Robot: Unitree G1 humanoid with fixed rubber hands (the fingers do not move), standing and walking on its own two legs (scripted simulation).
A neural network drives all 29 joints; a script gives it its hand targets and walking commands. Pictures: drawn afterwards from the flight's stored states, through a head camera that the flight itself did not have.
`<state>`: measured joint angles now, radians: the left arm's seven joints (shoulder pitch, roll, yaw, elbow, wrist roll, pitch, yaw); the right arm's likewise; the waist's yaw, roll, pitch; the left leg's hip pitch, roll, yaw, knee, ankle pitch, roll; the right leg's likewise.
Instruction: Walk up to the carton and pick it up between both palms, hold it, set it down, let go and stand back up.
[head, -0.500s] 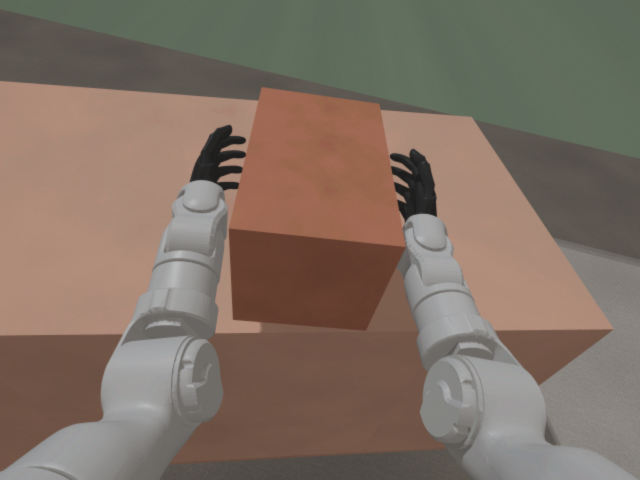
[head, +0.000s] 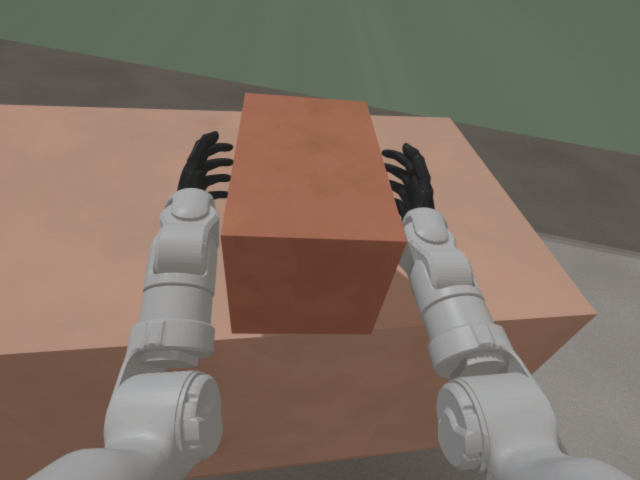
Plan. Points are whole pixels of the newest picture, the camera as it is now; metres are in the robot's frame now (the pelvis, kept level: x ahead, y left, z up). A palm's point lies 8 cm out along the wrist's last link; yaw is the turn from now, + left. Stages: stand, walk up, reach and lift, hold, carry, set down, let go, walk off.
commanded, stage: reach and lift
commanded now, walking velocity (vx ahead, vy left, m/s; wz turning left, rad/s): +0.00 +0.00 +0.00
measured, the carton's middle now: (304, 207) +0.42 +0.01 +0.13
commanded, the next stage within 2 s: hold in 0.82 s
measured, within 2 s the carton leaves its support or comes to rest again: neither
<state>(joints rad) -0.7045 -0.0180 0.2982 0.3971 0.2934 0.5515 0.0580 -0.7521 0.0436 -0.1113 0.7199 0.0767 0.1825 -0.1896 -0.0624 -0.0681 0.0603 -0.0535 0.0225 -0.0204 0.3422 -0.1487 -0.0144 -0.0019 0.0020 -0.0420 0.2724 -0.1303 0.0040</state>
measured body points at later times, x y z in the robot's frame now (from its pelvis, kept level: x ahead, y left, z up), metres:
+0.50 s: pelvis -0.01 +0.00 +0.00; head -0.04 +0.02 +0.45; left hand +0.39 +0.15 +0.18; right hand +0.39 -0.13 +0.19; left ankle +0.04 +0.12 -0.75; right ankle +0.02 -0.12 -0.75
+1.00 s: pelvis +0.00 +0.00 +0.00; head -0.04 +0.02 +0.45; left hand +0.39 +0.15 +0.20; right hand +0.38 -0.13 +0.20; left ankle +0.04 +0.12 -0.75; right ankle +0.02 -0.12 -0.75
